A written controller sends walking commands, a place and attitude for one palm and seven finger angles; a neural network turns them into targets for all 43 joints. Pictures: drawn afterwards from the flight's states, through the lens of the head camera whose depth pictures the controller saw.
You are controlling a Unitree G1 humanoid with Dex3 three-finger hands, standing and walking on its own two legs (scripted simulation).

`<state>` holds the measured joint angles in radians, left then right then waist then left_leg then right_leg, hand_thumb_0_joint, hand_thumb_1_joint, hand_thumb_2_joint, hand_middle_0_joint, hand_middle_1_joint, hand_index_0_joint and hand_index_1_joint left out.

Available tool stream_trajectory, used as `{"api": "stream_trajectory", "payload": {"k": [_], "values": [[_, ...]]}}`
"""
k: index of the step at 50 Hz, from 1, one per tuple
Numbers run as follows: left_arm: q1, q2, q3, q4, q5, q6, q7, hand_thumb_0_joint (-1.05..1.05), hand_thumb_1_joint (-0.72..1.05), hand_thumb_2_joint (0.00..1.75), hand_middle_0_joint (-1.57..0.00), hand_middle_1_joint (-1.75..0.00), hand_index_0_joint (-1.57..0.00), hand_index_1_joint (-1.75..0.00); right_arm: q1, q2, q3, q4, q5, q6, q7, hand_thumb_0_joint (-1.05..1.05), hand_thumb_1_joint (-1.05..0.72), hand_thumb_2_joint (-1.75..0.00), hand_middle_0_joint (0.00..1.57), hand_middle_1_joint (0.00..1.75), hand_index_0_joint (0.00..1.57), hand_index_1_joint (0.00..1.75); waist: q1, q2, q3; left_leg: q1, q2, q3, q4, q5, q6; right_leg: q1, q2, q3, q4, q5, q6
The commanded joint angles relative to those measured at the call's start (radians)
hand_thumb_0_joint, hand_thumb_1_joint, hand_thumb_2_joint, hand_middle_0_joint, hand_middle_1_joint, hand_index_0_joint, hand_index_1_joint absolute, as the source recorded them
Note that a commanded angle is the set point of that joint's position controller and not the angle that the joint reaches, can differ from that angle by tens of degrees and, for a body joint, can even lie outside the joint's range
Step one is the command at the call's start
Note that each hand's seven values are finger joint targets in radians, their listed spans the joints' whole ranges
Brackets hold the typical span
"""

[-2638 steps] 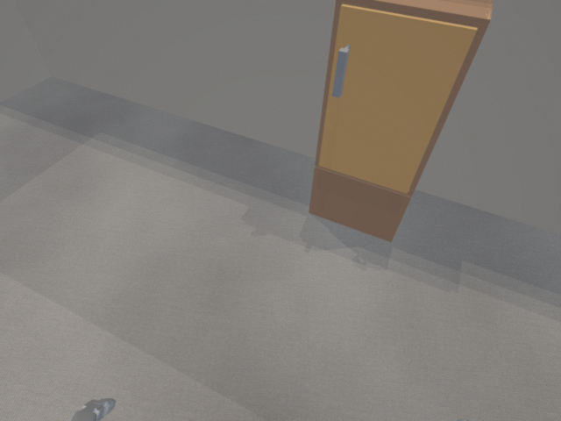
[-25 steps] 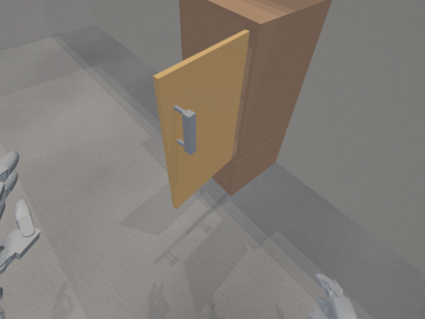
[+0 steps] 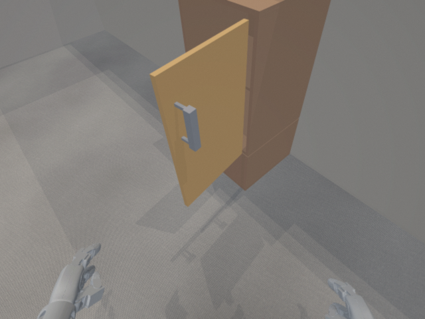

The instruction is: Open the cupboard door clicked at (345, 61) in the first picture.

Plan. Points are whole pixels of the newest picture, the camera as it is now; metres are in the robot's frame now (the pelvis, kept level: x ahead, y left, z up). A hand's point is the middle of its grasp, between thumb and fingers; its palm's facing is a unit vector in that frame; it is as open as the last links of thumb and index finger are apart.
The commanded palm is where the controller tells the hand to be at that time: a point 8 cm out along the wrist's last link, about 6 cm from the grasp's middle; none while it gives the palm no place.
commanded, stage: let the arm hang, fingers relaxed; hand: left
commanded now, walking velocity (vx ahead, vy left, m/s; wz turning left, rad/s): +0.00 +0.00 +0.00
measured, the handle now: (187, 126) +0.60 +0.11 -0.01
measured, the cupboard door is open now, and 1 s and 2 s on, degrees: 98 98 98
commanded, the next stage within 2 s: look to check the result in 0.94 s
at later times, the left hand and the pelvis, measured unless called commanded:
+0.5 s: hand out of the picture +0.01 +0.18 -0.16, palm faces +0.02 -0.96 -0.29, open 7.3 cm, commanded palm none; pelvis +0.00 -0.03 +0.01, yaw +1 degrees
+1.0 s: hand out of the picture +0.03 +0.14 -0.16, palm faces +0.03 -0.98 -0.20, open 7.3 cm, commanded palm none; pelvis +0.02 -0.03 +0.01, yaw +0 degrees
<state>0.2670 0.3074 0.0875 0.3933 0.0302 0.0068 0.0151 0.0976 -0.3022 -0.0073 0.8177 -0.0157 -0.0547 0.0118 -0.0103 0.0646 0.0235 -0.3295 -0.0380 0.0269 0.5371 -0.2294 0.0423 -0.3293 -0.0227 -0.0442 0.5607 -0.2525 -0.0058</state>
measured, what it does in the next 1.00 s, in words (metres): stands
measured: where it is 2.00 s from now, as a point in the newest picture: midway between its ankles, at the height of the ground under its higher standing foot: outside the picture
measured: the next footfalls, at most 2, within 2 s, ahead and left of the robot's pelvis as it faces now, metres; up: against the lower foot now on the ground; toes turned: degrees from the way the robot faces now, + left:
none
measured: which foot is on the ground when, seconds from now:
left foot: down 0.00-1.00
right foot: down 0.00-1.00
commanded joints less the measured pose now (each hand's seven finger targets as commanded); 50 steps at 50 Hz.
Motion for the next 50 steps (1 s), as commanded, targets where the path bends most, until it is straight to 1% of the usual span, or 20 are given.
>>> {"api": "stream_trajectory", "payload": {"k": [1, 2, 4, 5, 6, 8, 10, 11, 12, 17, 23, 26, 27, 28, 32, 36, 38, 41, 46, 50], "values": [[0.002, 0.124, -0.006, 0.144, 0.007, -0.027, -0.006, 0.0, 0.9, 0.9, -0.2, -0.3, -0.2, -0.3, 0.047, -0.131, -0.041, -0.034, -0.006, 0.011, -0.011, 0.0, -0.9, -0.9, 0.2, 0.3, 0.2, 0.3, -0.001, -0.245, -0.153, 0.079, 0.106, -0.123, -0.052, 0.165, 0.004, 0.098, -0.104, 0.139, -0.111, 0.123, -0.069], [-0.026, 0.117, -0.019, 0.196, 0.003, -0.021, -0.003, 0.0, 0.9, 0.9, -0.2, -0.3, -0.2, -0.3, 0.05, -0.122, -0.034, -0.019, -0.008, 0.023, -0.012, 0.0, -0.9, -0.9, 0.2, 0.3, 0.2, 0.3, -0.008, -0.21, -0.133, 0.096, 0.099, -0.121, -0.062, 0.144, -0.002, 0.074, -0.104, 0.145, -0.127, 0.089, -0.074], [-0.04, 0.096, -0.037, 0.289, -0.004, -0.014, 0.0, 0.0, 0.9, 0.9, -0.2, -0.3, -0.2, -0.3, 0.047, -0.09, -0.02, 0.018, -0.012, 0.036, -0.014, 0.0, -0.9, -0.9, 0.2, 0.3, 0.2, 0.3, -0.004, -0.057, -0.094, 0.087, 0.105, -0.125, -0.108, 0.129, -0.004, 0.081, -0.089, 0.139, -0.132, 0.064, -0.063], [-0.03, 0.091, -0.041, 0.335, -0.006, -0.015, 0.001, 0.0, 0.9, 0.9, -0.2, -0.3, -0.2, -0.3, 0.043, -0.082, -0.017, 0.034, -0.013, 0.039, -0.016, 0.0, -0.9, -0.9, 0.2, 0.3, 0.2, 0.3, 0.005, -0.008, -0.091, 0.083, 0.11, -0.124, -0.124, 0.121, -0.004, 0.102, -0.082, 0.139, -0.141, 0.057, -0.057], [-0.026, 0.089, -0.043, 0.38, -0.008, -0.016, 0.002, 0.0, 0.9, 0.9, -0.2, -0.3, -0.2, -0.3, 0.043, -0.074, -0.014, 0.053, -0.011, 0.042, -0.019, 0.0, -0.9, -0.9, 0.2, 0.3, 0.2, 0.3, 0.008, 0.031, -0.083, 0.078, 0.111, -0.122, -0.134, 0.111, -0.007, 0.117, -0.081, 0.136, -0.152, 0.057, -0.055], [-0.01, 0.076, -0.048, 0.455, -0.012, -0.02, 0.004, 0.0, 0.9, 0.9, -0.2, -0.3, -0.2, -0.3, 0.066, -0.055, -0.009, 0.087, -0.007, 0.047, -0.025, 0.0, -0.9, -0.9, 0.2, 0.3, 0.2, 0.3, 0.008, 0.049, -0.087, 0.089, 0.11, -0.116, -0.134, 0.097, -0.014, 0.139, -0.086, 0.142, -0.186, 0.053, -0.057], [-0.002, 0.06, -0.042, 0.511, -0.016, -0.021, 0.005, 0.0, 0.9, 0.9, -0.2, -0.3, -0.2, -0.3, 0.089, -0.04, -0.01, 0.121, -0.01, 0.052, -0.03, 0.0, -0.9, -0.9, 0.2, 0.3, 0.2, 0.3, 0.009, 0.113, -0.079, 0.084, 0.113, -0.116, -0.147, 0.057, -0.015, 0.152, -0.087, 0.134, -0.208, 0.029, -0.064], [-0.002, 0.063, -0.046, 0.538, -0.018, -0.021, 0.004, 0.0, 0.9, 0.9, -0.2, -0.3, -0.2, -0.3, 0.097, -0.034, -0.009, 0.138, -0.008, 0.055, -0.031, 0.0, -0.9, -0.9, 0.2, 0.3, 0.2, 0.3, 0.01, 0.108, -0.057, 0.076, 0.112, -0.116, -0.156, 0.036, -0.016, 0.148, -0.087, 0.133, -0.223, 0.008, -0.064], [-0.006, 0.075, -0.043, 0.555, -0.017, -0.025, 0.004, 0.0, 0.9, 0.9, -0.2, -0.3, -0.2, -0.3, 0.107, -0.054, -0.016, 0.145, -0.007, 0.057, -0.033, 0.0, -0.9, -0.9, 0.2, 0.3, 0.2, 0.3, 0.01, 0.07, -0.05, 0.087, 0.115, -0.119, -0.149, 0.035, -0.016, 0.144, -0.086, 0.137, -0.243, -0.005, -0.066], [-0.026, 0.066, -0.047, 0.639, -0.021, -0.026, 0.003, 0.0, 0.9, 0.9, -0.2, -0.3, -0.2, -0.3, 0.168, -0.044, -0.02, 0.212, -0.005, 0.063, -0.036, 0.0, -0.9, -0.9, 0.2, 0.3, 0.2, 0.3, -0.001, -0.063, 0.015, 0.113, 0.112, -0.103, -0.155, 0.016, -0.016, 0.093, -0.094, 0.138, -0.307, -0.101, -0.07], [-0.025, 0.054, -0.046, 0.687, -0.022, -0.023, 0.008, 0.0, 0.9, 0.9, -0.2, -0.3, -0.2, -0.3, 0.211, -0.021, -0.017, 0.261, -0.009, 0.064, -0.038, 0.0, -0.9, -0.9, 0.2, 0.3, 0.2, 0.3, -0.002, -0.115, 0.038, 0.124, 0.109, -0.086, -0.162, 0.026, -0.015, 0.085, -0.098, 0.138, -0.331, -0.136, -0.068], [-0.024, 0.044, -0.047, 0.695, -0.023, -0.022, 0.011, 0.0, 0.9, 0.9, -0.2, -0.3, -0.2, -0.3, 0.222, -0.007, -0.013, 0.275, -0.009, 0.062, -0.039, 0.0, -0.9, -0.9, 0.2, 0.3, 0.2, 0.3, 0.001, -0.111, 0.047, 0.117, 0.114, -0.089, -0.176, 0.042, -0.015, 0.095, -0.092, 0.13, -0.318, -0.109, -0.064], [-0.017, 0.033, -0.047, 0.698, -0.023, -0.02, 0.013, 0.0, 0.9, 0.9, -0.2, -0.3, -0.2, -0.3, 0.221, -0.004, -0.013, 0.277, -0.01, 0.063, -0.04, 0.0, -0.9, -0.9, 0.2, 0.3, 0.2, 0.3, 0.004, -0.09, 0.049, 0.114, 0.113, -0.087, -0.175, 0.036, -0.015, 0.095, -0.089, 0.127, -0.318, -0.116, -0.063], [-0.019, 0.03, -0.048, 0.701, -0.023, -0.019, 0.013, 0.0, 0.9, 0.9, -0.2, -0.3, -0.2, -0.3, 0.227, 0.012, -0.009, 0.282, -0.011, 0.063, -0.039, 0.0, -0.9, -0.9, 0.2, 0.3, 0.2, 0.3, 0.003, -0.102, 0.06, 0.104, 0.114, -0.088, -0.184, 0.039, -0.016, 0.098, -0.089, 0.124, -0.314, -0.107, -0.061], [-0.004, 0.009, -0.05, 0.706, -0.024, -0.021, 0.016, 0.0, 0.9, 0.9, -0.2, -0.3, -0.2, -0.3, 0.234, 0.025, -0.005, 0.289, -0.009, 0.057, -0.042, 0.0, -0.9, -0.9, 0.2, 0.3, 0.2, 0.3, 0.009, -0.081, 0.029, 0.11, 0.122, -0.093, -0.194, 0.085, -0.016, 0.14, -0.082, 0.111, -0.287, -0.025, -0.056], [0.006, -0.01, -0.053, 0.712, -0.025, -0.022, 0.017, 0.0, 0.9, 0.9, -0.2, -0.3, -0.2, -0.3, 0.231, 0.048, 0.001, 0.3, -0.009, 0.052, -0.046, 0.0, -0.9, -0.9, 0.2, 0.3, 0.2, 0.3, 0.013, -0.042, 0.028, 0.114, 0.126, -0.093, -0.206, 0.123, -0.022, 0.162, -0.082, 0.102, -0.264, 0.062, -0.053], [0.008, -0.021, -0.055, 0.713, -0.025, -0.022, 0.019, 0.0, 0.9, 0.9, -0.2, -0.3, -0.2, -0.3, 0.234, 0.057, 0.001, 0.302, -0.009, 0.054, -0.046, 0.0, -0.9, -0.9, 0.2, 0.3, 0.2, 0.3, 0.01, -0.051, 0.044, 0.109, 0.125, -0.09, -0.208, 0.113, -0.024, 0.154, -0.08, 0.102, -0.269, 0.052, -0.052], [0.014, -0.031, -0.055, 0.716, -0.025, -0.023, 0.019, 0.0, 0.9, 0.9, -0.2, -0.3, -0.2, -0.3, 0.236, 0.063, 0.003, 0.304, -0.009, 0.052, -0.049, 0.0, -0.9, -0.9, 0.2, 0.3, 0.2, 0.3, 0.01, -0.032, 0.047, 0.115, 0.127, -0.091, -0.213, 0.123, -0.024, 0.156, -0.078, 0.099, -0.264, 0.073, -0.052], [0.025, -0.037, -0.055, 0.72, -0.025, -0.025, 0.02, 0.0, 0.9, 0.9, -0.2, -0.3, -0.2, -0.3, 0.239, 0.065, -0.002, 0.302, -0.007, 0.05, -0.052, 0.0, -0.9, -0.9, 0.2, 0.3, 0.2, 0.3, 0.008, -0.029, 0.028, 0.136, 0.128, -0.09, -0.209, 0.132, -0.023, 0.163, -0.078, 0.097, -0.262, 0.098, -0.051], [0.031, -0.041, -0.055, 0.721, -0.024, -0.027, 0.021, 0.0, 0.9, 0.9, -0.2, -0.3, -0.2, -0.3, 0.244, 0.063, -0.004, 0.301, -0.006, 0.051, -0.053, 0.0, -0.9, -0.9, 0.2, 0.3, 0.2, 0.3, 0.005, -0.062, 0.036, 0.143, 0.128, -0.091, -0.21, 0.126, -0.021, 0.155, -0.076, 0.097, -0.267, 0.089, -0.05]]}}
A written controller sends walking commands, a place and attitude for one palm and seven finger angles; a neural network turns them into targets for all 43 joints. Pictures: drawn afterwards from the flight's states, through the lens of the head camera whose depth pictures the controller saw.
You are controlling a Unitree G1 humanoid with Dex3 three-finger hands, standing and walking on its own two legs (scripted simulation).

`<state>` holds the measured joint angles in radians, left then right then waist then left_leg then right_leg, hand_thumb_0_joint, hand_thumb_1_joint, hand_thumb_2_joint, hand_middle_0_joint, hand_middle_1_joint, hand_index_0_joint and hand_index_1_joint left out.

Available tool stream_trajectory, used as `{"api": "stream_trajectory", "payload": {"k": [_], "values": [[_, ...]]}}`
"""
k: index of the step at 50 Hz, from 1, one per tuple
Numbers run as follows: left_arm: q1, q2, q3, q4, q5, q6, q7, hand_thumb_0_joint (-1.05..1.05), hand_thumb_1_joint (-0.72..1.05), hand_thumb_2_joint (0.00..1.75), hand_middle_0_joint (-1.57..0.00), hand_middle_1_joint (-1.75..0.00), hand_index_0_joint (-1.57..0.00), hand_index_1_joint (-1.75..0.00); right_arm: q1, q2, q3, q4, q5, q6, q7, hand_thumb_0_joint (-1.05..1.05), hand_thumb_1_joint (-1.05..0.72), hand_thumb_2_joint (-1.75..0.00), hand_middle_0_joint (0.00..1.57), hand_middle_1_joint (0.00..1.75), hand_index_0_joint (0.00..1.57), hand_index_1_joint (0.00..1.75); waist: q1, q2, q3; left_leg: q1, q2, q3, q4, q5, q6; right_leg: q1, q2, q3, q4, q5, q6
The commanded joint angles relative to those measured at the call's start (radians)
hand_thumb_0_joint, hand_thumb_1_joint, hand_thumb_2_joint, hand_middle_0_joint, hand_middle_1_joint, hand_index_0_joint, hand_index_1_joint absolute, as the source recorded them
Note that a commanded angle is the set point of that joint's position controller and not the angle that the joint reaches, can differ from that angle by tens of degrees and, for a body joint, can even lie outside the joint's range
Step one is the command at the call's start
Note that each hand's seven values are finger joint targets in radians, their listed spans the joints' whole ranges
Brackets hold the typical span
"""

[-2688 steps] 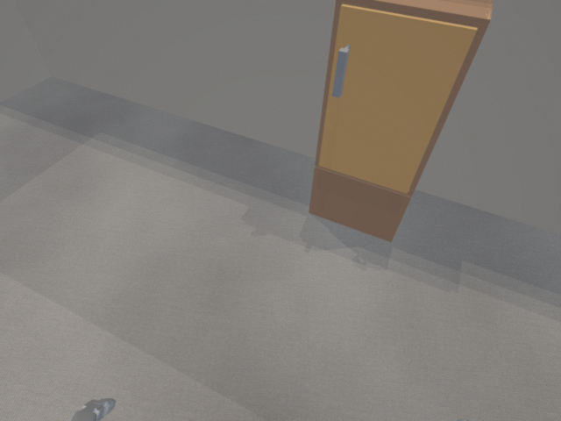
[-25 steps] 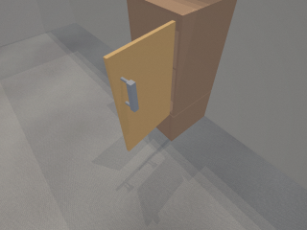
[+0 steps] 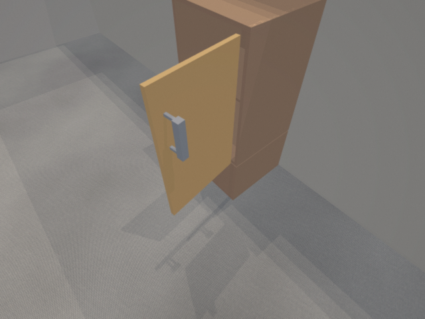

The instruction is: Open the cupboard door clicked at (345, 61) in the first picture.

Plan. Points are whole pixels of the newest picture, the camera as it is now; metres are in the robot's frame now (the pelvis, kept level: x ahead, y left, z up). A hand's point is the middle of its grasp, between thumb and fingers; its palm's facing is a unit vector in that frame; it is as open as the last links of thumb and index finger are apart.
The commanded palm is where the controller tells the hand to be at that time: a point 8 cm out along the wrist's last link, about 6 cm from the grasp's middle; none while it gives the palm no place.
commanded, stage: look to check the result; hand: left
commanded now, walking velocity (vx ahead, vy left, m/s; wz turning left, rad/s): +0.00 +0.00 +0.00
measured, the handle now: (175, 136) +0.58 +0.14 -0.02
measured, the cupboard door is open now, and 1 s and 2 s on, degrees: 98 98 98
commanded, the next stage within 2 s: stand and wait in 0.56 s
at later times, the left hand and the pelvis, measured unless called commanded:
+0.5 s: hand out of the picture +0.01 +0.17 -0.17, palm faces +0.03 -0.98 -0.20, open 7.4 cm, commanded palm none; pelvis +0.01 +0.00 +0.00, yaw +0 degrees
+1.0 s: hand out of the picture +0.04 +0.19 -0.17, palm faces +0.02 -0.97 -0.23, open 7.4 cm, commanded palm none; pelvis +0.02 +0.00 +0.00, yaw +0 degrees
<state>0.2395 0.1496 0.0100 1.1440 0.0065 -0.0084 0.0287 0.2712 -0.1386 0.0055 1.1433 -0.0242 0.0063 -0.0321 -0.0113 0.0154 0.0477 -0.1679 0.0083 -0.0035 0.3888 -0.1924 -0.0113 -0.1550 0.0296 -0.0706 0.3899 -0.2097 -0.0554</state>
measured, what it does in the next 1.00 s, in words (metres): stands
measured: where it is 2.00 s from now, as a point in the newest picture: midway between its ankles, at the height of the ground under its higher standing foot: outside the picture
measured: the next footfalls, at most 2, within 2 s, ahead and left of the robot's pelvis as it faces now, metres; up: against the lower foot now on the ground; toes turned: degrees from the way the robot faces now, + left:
none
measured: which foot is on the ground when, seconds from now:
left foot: down 0.00-1.00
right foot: down 0.00-1.00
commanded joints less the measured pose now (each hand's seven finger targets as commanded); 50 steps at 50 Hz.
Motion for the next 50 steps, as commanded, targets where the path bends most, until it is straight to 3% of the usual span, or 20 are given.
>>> {"api": "stream_trajectory", "payload": {"k": [1, 19, 24, 31, 50], "values": [[0.062, 0.113, 0.022, -0.027, -0.001, -0.012, 0.007, 0.0, 0.9, 0.9, -0.2, -0.3, -0.2, -0.3, 0.068, -0.102, -0.017, -0.024, 0.002, -0.01, -0.01, 0.0, -0.9, -0.9, 0.2, 0.3, 0.2, 0.3, 0.006, -0.01, 0.014, -0.014, 0.082, -0.058, -0.062, 0.083, 0.033, -0.025, -0.128, 0.125, -0.098, 0.04, -0.001], [0.075, 0.122, 0.023, -0.019, 0.0, -0.017, 0.006, 0.0, 0.9, 0.9, -0.2, -0.3, -0.2, -0.3, 0.044, -0.117, -0.019, -0.021, 0.003, -0.011, -0.01, 0.0, -0.9, -0.9, 0.2, 0.3, 0.2, 0.3, 0.006, 0.002, 0.029, -0.001, 0.082, -0.054, -0.062, 0.086, 0.034, -0.029, -0.13, 0.129, -0.11, 0.046, -0.003], [0.063, 0.136, 0.025, -0.023, 0.0, -0.018, 0.006, 0.0, 0.9, 0.9, -0.2, -0.3, -0.2, -0.3, 0.039, -0.127, -0.021, -0.023, 0.002, -0.011, -0.009, 0.0, -0.9, -0.9, 0.2, 0.3, 0.2, 0.3, 0.006, -0.021, 0.018, 0.003, 0.08, -0.055, -0.063, 0.087, 0.034, -0.016, -0.133, 0.13, -0.113, 0.048, -0.001], [0.049, 0.149, 0.028, -0.03, -0.001, -0.022, 0.005, 0.0, 0.9, 0.9, -0.2, -0.3, -0.2, -0.3, 0.025, -0.143, -0.022, -0.025, 0.003, -0.015, -0.01, 0.0, -0.9, -0.9, 0.2, 0.3, 0.2, 0.3, 0.007, 0.001, 0.001, 0.012, 0.085, -0.057, -0.065, 0.117, 0.032, 0.005, -0.135, 0.131, -0.106, 0.109, -0.002], [0.021, 0.177, 0.03, -0.036, -0.001, -0.026, 0.003, 0.0, 0.9, 0.9, -0.2, -0.3, -0.2, -0.3, -0.001, -0.171, -0.024, -0.029, 0.003, -0.017, -0.008, 0.0, -0.9, -0.9, 0.2, 0.3, 0.2, 0.3, 0.008, -0.016, -0.01, 0.032, 0.089, -0.057, -0.075, 0.138, 0.031, 0.028, -0.141, 0.129, -0.114, 0.16, 0.001]]}}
